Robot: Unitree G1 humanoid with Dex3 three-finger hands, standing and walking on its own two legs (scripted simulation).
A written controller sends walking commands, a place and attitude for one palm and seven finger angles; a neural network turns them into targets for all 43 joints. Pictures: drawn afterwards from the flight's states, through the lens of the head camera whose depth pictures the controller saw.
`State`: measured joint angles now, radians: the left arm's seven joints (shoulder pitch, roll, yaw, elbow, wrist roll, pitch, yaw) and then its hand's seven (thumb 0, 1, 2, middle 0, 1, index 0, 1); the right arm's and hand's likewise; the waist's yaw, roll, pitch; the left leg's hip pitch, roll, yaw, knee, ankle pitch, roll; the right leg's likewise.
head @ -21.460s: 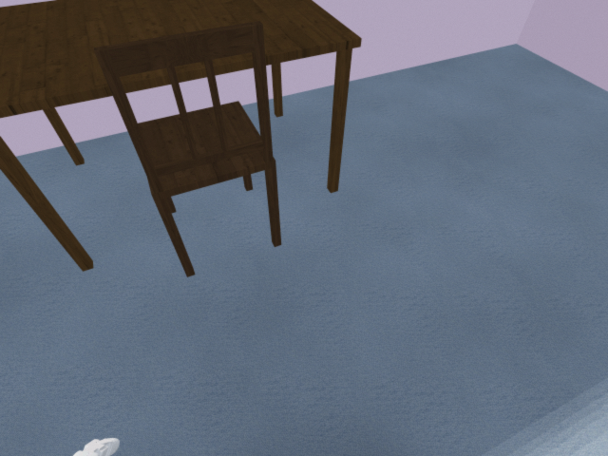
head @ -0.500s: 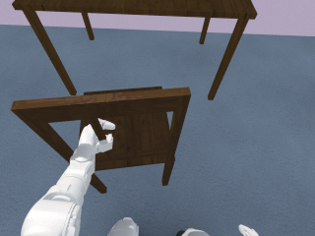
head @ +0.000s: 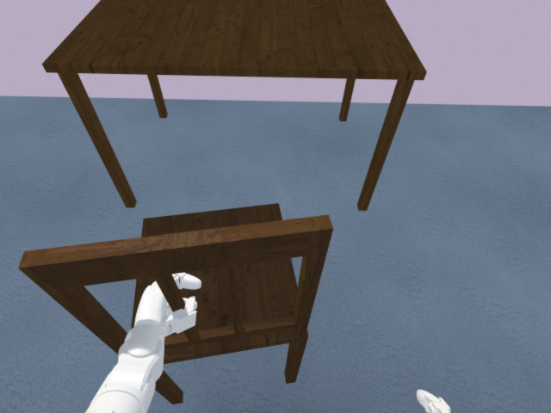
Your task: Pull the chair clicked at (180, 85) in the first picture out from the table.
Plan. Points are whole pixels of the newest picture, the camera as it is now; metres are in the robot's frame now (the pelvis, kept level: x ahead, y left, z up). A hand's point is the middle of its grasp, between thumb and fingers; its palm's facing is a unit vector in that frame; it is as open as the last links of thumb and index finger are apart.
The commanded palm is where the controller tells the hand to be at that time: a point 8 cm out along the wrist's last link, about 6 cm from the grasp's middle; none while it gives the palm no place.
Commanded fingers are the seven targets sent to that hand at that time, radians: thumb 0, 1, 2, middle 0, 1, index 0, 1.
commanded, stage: stop walking, hand still on the chair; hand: left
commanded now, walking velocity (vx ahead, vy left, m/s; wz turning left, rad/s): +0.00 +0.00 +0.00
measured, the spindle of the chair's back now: (179, 308) +0.30 +0.18 -0.09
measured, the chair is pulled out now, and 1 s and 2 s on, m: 0.59 0.59 0.59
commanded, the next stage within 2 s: open the thumb and straighten the fingers in 0.44 s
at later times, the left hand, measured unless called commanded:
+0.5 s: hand (189, 313) +0.28 +0.16 -0.07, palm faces +0.09 -0.98 -0.18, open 5.2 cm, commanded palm +0.26 +0.21 -0.05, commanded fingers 0.00 0.90 0.90 -0.50 -1.45 -0.50 -1.45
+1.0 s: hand (189, 309) +0.29 +0.16 -0.07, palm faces +0.08 -0.98 -0.18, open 13.5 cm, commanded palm +0.26 +0.21 -0.05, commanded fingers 0.00 -0.55 0.20 -0.15 -0.44 -0.15 -0.44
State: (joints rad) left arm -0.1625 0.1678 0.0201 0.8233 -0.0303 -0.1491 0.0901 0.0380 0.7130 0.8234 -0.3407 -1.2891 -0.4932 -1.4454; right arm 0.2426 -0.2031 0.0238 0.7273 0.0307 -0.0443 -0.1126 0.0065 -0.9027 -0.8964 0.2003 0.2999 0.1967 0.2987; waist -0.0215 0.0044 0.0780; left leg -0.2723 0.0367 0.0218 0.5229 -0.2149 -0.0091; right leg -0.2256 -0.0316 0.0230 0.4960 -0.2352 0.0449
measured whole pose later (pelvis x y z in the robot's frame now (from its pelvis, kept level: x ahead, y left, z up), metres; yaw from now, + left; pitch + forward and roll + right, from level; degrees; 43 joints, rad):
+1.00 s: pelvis +0.04 -0.01 -0.03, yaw +2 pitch +9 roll +0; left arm 0.11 0.19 0.02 0.32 -0.08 0.06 0.04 0.00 -0.39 0.28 -0.34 -1.04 -0.36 -1.06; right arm 0.22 -0.25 0.01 0.60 0.04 -0.11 -0.05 0.01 -0.90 -0.90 0.20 0.30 0.20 0.30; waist -0.04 0.05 -0.08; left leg -0.58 0.02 -0.02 0.79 -0.37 -0.02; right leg -0.52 -0.05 -0.01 0.79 -0.42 0.03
